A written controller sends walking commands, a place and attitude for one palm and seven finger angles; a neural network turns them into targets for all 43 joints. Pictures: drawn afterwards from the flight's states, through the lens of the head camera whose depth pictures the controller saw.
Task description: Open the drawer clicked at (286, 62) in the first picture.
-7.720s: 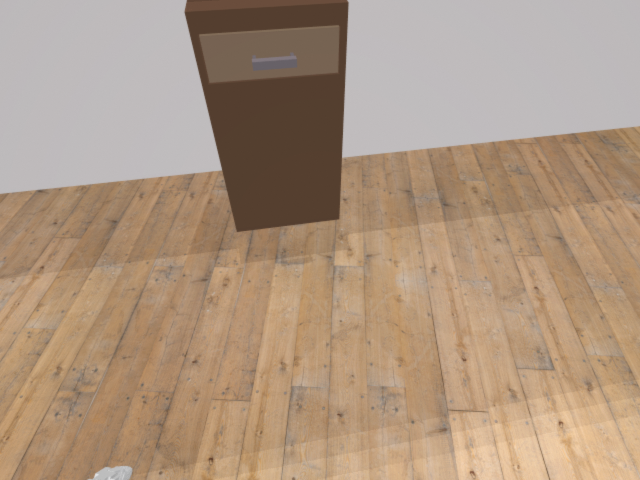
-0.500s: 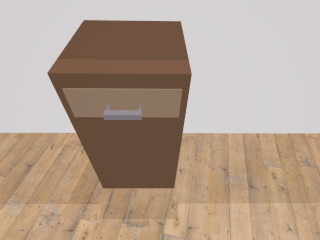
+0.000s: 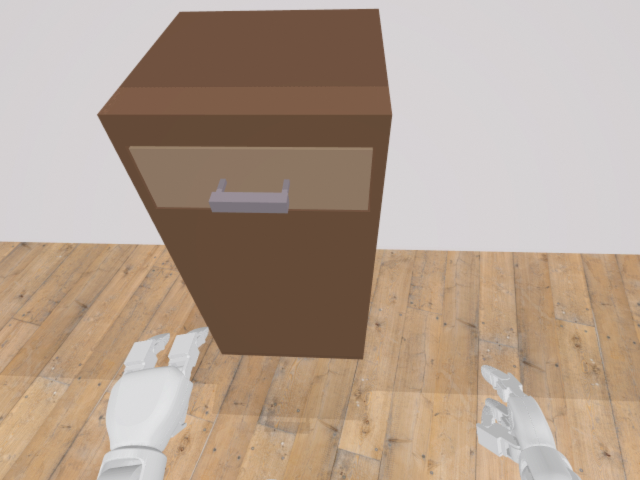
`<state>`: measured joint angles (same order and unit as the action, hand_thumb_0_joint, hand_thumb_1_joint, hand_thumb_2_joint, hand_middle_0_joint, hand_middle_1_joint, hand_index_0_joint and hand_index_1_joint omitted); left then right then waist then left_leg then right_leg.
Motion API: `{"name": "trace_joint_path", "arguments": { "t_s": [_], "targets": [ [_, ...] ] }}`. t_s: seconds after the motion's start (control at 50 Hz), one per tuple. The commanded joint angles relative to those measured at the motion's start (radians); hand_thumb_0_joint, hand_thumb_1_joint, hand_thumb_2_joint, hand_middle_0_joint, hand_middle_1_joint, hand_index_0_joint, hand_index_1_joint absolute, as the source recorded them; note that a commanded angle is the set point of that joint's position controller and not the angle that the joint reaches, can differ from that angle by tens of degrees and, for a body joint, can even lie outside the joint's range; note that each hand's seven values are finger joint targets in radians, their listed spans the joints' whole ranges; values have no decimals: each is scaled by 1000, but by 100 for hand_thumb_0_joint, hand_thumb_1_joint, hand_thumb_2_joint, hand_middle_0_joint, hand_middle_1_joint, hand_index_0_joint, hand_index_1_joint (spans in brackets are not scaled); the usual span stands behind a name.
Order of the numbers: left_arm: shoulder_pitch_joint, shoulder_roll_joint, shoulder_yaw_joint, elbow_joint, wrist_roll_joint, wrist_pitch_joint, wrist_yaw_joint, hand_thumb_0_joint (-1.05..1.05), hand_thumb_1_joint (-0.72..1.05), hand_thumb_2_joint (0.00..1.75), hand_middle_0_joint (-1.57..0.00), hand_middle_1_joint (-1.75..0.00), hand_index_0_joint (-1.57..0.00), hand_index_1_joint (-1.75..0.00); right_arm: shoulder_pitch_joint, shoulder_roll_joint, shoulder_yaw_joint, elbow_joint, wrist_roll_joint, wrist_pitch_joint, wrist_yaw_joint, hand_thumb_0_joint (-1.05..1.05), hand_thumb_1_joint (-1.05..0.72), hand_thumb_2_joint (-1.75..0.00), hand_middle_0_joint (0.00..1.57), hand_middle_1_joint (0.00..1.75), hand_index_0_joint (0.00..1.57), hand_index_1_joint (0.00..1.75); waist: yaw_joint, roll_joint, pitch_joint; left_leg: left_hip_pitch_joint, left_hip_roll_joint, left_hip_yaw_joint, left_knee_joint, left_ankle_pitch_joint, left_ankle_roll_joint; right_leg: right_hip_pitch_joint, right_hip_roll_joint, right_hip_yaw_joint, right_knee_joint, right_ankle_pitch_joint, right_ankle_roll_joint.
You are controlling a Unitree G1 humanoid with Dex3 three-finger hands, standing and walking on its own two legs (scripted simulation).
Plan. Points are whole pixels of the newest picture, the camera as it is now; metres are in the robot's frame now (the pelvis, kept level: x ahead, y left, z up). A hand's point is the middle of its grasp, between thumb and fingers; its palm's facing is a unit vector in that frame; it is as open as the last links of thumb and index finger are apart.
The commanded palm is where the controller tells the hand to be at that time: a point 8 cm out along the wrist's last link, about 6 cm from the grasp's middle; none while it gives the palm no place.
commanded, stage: raise the hand with hooked fingers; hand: left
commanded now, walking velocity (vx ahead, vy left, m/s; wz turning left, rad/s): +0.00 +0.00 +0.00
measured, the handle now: (252, 193) +0.56 +0.19 +0.02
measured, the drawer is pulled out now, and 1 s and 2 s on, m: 0.00 0.00 0.00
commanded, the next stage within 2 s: move the hooked fingers above the handle in 1.52 s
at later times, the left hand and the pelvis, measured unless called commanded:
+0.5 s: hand (153, 353) +0.25 +0.24 +0.04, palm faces +0.00 -0.11 -0.99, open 11.3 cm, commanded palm +0.22 +0.24 +0.10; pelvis +0.02 -0.01 +0.01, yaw +2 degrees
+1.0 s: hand (123, 274) +0.31 +0.27 +0.11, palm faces +0.08 -0.09 -0.99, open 13.7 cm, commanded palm +0.28 +0.27 +0.17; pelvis +0.02 +0.02 +0.03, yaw +3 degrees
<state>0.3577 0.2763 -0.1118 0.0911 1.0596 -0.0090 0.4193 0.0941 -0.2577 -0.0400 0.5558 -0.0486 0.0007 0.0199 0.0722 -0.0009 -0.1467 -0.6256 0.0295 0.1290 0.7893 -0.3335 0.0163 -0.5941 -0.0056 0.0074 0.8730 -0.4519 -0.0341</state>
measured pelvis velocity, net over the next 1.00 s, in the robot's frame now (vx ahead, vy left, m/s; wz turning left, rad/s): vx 0.02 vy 0.02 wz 0.05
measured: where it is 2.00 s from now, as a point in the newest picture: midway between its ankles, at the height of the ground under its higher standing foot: outside the picture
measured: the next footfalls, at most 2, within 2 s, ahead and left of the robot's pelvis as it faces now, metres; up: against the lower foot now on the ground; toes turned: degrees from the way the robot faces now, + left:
none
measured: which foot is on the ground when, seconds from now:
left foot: down 0.00-1.00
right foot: down 0.00-1.00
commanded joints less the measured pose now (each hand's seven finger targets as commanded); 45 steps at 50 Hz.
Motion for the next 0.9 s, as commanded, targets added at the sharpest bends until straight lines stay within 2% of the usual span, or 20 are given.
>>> {"name": "trace_joint_path", "arguments": {
  "t_s": [0.0,0.04,0.06,0.12,0.18,0.24,0.26,0.32,0.36,0.4,0.44,0.46,0.5,0.54,0.64,0.72,0.76,0.8,0.86,0.88],
  "targets": [
    [-56,244,202,-281,56,-20,102,0,43,70,-23,-60,-23,-60,-95,-66,-28,-176,-18,25,-6,0,-90,-90,20,30,20,30,37,31,-164,156,-77,-98,2,154,10,9,22,131,-151,222,-34],
    [-195,262,205,-336,37,-32,118,0,39,68,-24,-63,-24,-63,-104,-64,-27,-169,-25,36,-15,0,-90,-90,20,30,20,30,-6,56,-178,184,-76,-107,43,139,17,-36,15,143,-158,202,-28],
    [-269,273,208,-354,31,-40,122,0,36,67,-24,-64,-24,-64,-106,-62,-27,-155,-31,35,-23,0,-90,-90,20,30,20,30,-34,23,-158,183,-74,-120,64,127,21,-60,17,152,-169,180,-23],
    [-290,236,156,-317,-13,-52,96,0,29,64,-24,-69,-24,-69,-111,-65,-23,-139,-28,20,-34,0,-90,-90,20,30,20,30,-61,29,-155,181,-74,-118,76,100,30,-56,10,131,-184,189,-9],
    [-252,232,133,-275,-46,-17,38,0,22,61,-25,-74,-25,-74,-113,-67,-15,-124,-19,22,-41,0,-90,-90,20,30,20,30,-53,6,-163,169,-72,-114,34,129,32,38,10,104,-191,291,2],
    [-191,252,138,-240,-65,24,-34,0,15,58,-25,-78,-25,-78,-117,-66,-5,-122,-8,36,-48,0,-90,-90,20,30,20,30,-26,-56,-147,157,-73,-106,-23,161,29,146,4,108,-222,395,13],
    [-158,270,162,-214,-72,35,-56,0,13,57,-25,-80,-25,-80,-118,-69,-1,-120,-3,38,-49,0,-90,-90,20,30,20,30,-15,-70,-139,148,-74,-103,-39,165,26,182,4,116,-233,416,15],
    [-125,300,198,-242,-82,20,-91,0,6,54,-26,-84,-26,-84,-115,-64,6,-116,-1,41,-50,0,-90,-90,20,30,20,30,12,-60,-143,169,-75,-97,-84,209,22,257,-4,98,-233,514,19],
    [-135,329,238,-252,-81,2,-91,0,1,52,-26,-87,-26,-87,-114,-66,4,-110,-3,42,-49,0,-90,-90,20,30,20,30,18,-56,-133,180,-72,-98,-101,220,22,272,-1,96,-244,516,15],
    [-143,326,249,-276,-84,-18,-79,0,-3,50,-27,-90,-27,-90,-104,-62,-3,-107,-2,39,-48,0,-90,-90,20,30,20,30,20,-46,-138,200,-72,-94,-112,237,21,281,-6,81,-244,541,17],
    [-174,319,250,-287,-88,-29,-65,0,-8,48,-27,-93,-27,-93,-95,-66,-11,-100,-1,39,-43,0,-90,-90,20,30,20,30,10,-25,-140,225,-72,-93,-119,255,22,275,-4,68,-248,554,15],
    [-182,332,267,-295,-89,-29,-57,0,-10,47,-27,-94,-27,-94,-96,-68,-16,-100,-1,37,-44,0,-90,-90,20,30,20,30,13,-38,-157,230,-73,-92,-118,267,23,289,-3,70,-250,570,16],
    [-220,306,236,-306,-91,-26,-48,0,-15,45,-27,-98,-27,-98,-86,-71,-23,-91,3,39,-40,0,-90,-90,20,30,20,30,1,-2,-164,261,-73,-90,-126,284,23,280,-4,52,-248,573,14],
    [-250,308,227,-306,-96,-13,-50,0,-20,43,-28,-100,-28,-100,-84,-78,-30,-85,9,41,-39,0,-90,-90,20,30,20,30,-5,-7,-168,288,-69,-90,-132,301,25,272,2,33,-252,560,13],
    [-335,311,186,-312,-105,27,-100,0,-31,38,-29,-108,-29,-108,-95,-86,-31,-81,23,52,-43,0,-90,-90,20,30,20,30,-8,-7,-147,345,-63,-92,-169,326,27,270,7,7,-280,520,14],
    [-417,335,180,-312,-102,50,-146,0,-41,34,-29,-114,-29,-114,-99,-86,-24,-81,32,65,-44,0,-90,-90,20,30,20,30,-4,9,-128,395,-53,-101,-209,348,25,277,13,-14,-306,464,9],
    [-447,363,199,-319,-100,59,-166,0,-45,32,-30,-117,-30,-117,-107,-88,-20,-85,36,70,-44,0,-90,-90,20,30,20,30,6,42,-139,422,-51,-105,-225,383,23,298,17,-16,-319,464,5],
    [-484,359,187,-323,-100,69,-183,0,-50,30,-30,-120,-30,-120,-108,-83,-15,-84,38,79,-41,0,-90,-90,20,30,20,30,3,64,-131,447,-47,-107,-242,410,19,305,18,-25,-329,463,3],
    [-522,359,181,-254,-110,99,-222,0,-50,30,-30,-120,-30,-120,-102,-86,-7,-83,48,92,-40,0,-90,-90,20,30,20,30,0,20,-97,455,-42,-110,-270,406,17,310,26,-35,-358,439,5],
    [-553,356,163,-256,-115,104,-239,0,-50,30,-30,-120,-30,-120,-102,-86,-3,-82,50,96,-39,0,-90,-90,20,30,20,30,-4,24,-90,457,-42,-107,-283,395,15,322,23,-34,-366,434,6]
  ]
}}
